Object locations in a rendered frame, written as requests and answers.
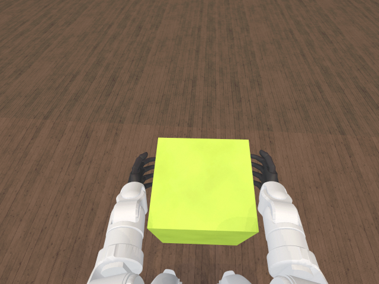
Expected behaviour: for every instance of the carton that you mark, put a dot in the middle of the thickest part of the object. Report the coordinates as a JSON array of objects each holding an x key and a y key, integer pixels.
[{"x": 203, "y": 192}]

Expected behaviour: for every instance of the robot right hand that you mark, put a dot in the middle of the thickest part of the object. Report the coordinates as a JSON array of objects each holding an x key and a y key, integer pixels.
[{"x": 268, "y": 172}]

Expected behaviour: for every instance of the robot left hand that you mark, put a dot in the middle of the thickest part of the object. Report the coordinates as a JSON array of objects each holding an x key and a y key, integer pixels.
[{"x": 137, "y": 173}]

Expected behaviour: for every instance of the robot right forearm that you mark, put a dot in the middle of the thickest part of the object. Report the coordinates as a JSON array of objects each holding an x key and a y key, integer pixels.
[{"x": 288, "y": 250}]

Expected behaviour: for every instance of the robot shin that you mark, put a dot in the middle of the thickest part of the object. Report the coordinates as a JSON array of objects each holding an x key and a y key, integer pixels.
[
  {"x": 169, "y": 271},
  {"x": 228, "y": 273}
]

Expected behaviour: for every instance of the robot left upper arm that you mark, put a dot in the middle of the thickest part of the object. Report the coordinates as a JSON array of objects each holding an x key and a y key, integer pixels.
[{"x": 124, "y": 278}]

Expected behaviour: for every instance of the right robot shin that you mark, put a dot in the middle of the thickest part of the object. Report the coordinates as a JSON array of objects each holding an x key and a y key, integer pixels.
[{"x": 228, "y": 273}]

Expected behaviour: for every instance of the robot left forearm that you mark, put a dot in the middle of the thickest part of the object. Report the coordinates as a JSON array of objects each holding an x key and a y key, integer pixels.
[{"x": 122, "y": 252}]

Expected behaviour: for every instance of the left robot shin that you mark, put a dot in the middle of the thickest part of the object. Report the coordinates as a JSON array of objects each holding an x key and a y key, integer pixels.
[{"x": 169, "y": 271}]

